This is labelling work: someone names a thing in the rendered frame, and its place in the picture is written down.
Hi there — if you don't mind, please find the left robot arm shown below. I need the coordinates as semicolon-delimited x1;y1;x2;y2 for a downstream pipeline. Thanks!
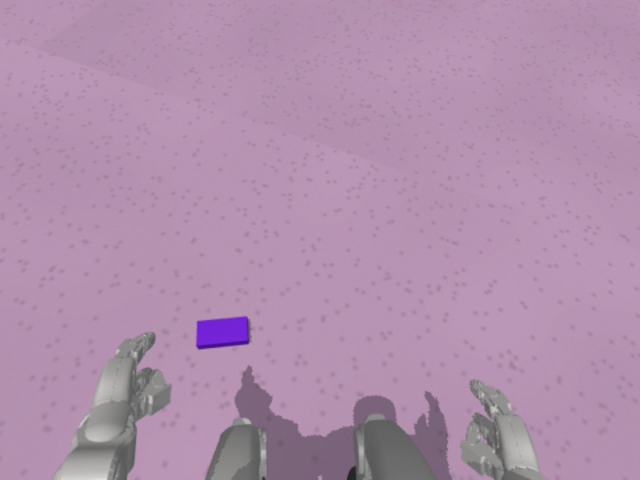
52;401;137;480

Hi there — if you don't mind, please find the right robot hand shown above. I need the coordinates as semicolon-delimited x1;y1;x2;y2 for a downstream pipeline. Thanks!
460;379;541;480

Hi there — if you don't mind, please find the left robot hand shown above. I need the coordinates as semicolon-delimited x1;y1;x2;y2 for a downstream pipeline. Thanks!
92;332;172;422

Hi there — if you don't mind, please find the small box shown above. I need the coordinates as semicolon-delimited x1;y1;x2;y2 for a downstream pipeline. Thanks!
196;316;249;349

